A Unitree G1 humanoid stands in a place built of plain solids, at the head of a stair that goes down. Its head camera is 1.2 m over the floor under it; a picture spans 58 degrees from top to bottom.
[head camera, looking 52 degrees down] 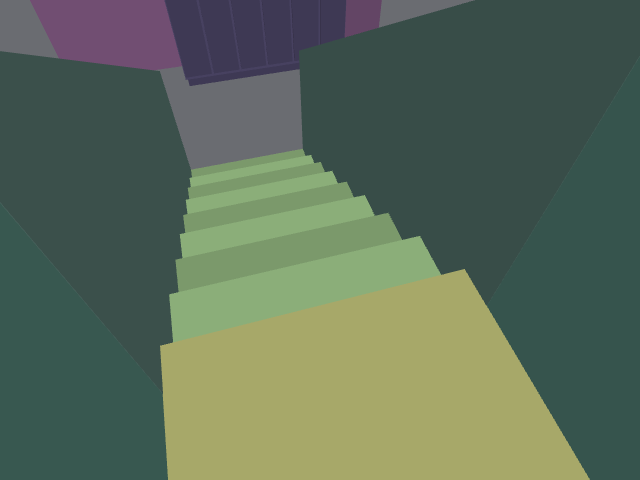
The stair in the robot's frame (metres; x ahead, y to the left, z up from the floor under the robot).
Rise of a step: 0.17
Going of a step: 0.29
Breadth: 1.00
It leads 16 degrees to the left of straight ahead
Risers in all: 9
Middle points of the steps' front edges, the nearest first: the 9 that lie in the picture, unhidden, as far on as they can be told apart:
0.68 -0.01 0.00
0.96 0.07 -0.17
1.23 0.15 -0.34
1.51 0.23 -0.51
1.79 0.31 -0.68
2.07 0.39 -0.85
2.35 0.47 -1.02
2.63 0.55 -1.19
2.91 0.63 -1.36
